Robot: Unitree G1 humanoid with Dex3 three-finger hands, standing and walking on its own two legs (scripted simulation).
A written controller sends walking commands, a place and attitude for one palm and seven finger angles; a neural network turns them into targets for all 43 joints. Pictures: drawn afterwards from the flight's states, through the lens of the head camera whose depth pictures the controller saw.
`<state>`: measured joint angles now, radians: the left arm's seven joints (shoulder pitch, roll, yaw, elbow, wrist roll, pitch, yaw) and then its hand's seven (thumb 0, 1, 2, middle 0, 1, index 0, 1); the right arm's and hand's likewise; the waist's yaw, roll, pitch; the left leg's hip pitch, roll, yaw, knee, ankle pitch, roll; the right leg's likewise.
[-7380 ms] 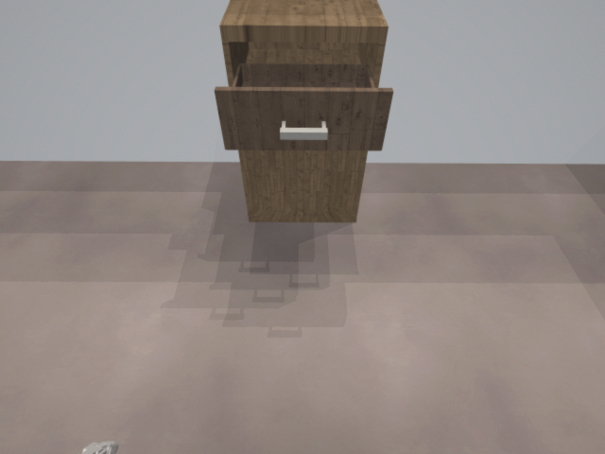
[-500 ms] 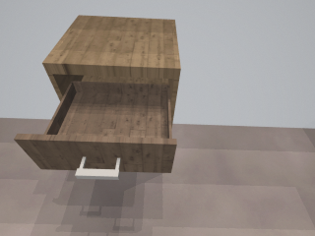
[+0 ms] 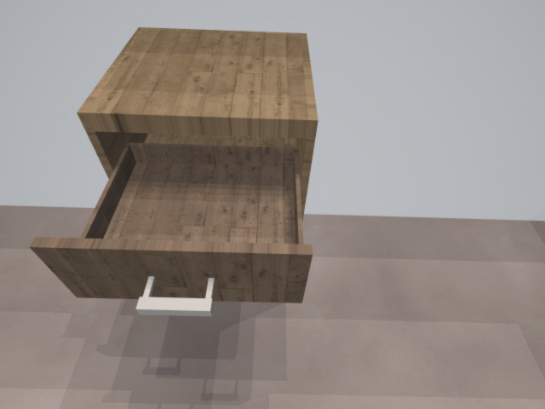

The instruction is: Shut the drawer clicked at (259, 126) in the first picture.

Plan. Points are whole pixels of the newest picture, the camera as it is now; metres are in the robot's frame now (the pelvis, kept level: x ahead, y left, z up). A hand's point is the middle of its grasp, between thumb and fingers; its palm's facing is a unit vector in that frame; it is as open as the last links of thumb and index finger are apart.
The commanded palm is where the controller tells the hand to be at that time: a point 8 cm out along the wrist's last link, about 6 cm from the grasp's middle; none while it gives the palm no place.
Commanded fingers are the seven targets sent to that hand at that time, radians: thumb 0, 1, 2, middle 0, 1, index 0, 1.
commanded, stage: look again from close up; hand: left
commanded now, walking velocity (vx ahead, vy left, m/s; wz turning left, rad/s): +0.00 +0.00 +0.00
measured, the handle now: (178, 294) +0.31 +0.19 -0.06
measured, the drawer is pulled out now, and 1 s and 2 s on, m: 0.30 0.30 0.30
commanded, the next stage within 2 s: raise the hand and make a fist in 0.26 s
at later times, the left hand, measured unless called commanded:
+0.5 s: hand out of the picture +0.10 +0.19 -0.09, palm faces +0.22 -0.95 -0.24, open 7.1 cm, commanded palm +0.09 +0.20 -0.06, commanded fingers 0.00 0.90 0.90 -0.36 -0.47 -0.36 -0.47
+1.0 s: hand (177, 405) +0.14 +0.14 -0.03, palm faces +0.04 -1.00 -0.04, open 4.8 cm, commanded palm +0.11 +0.20 -0.03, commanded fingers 0.00 0.90 0.90 -0.86 -1.01 -0.86 -1.01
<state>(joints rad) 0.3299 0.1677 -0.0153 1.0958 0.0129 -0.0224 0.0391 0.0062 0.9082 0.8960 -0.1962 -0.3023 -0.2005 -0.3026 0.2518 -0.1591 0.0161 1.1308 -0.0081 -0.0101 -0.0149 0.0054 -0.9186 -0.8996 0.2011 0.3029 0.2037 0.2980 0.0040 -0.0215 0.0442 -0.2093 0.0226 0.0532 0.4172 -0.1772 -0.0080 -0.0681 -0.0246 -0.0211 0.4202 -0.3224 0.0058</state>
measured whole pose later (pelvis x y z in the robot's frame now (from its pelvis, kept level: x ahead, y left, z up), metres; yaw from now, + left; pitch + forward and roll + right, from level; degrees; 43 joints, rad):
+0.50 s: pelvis -0.01 +0.00 -0.01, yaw +2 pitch +0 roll +1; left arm 0.54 0.20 -0.01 0.27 -0.11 -0.03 0.13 0.05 0.98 0.90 -0.23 -0.33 -0.23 -0.33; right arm 0.35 -0.21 0.00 0.90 0.03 -0.22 -0.06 0.02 -0.92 -0.90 0.20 0.30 0.21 0.30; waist -0.02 0.01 0.01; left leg -0.33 0.01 0.03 0.54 -0.22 -0.01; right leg -0.18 -0.04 -0.05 0.57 -0.39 0.00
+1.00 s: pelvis -0.05 -0.03 -0.10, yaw +3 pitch +11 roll -2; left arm 0.49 0.19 0.05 -0.12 -0.23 -0.41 -0.22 0.02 0.90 0.90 -0.66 -0.81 -0.67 -0.81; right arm 0.17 -0.18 0.03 0.51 0.01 -0.18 -0.05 0.01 -0.90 -0.90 0.20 0.30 0.21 0.30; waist 0.03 0.05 -0.14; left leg -0.93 0.06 -0.08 1.15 -0.42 -0.04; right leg -0.74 0.01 -0.13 1.17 -0.62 -0.05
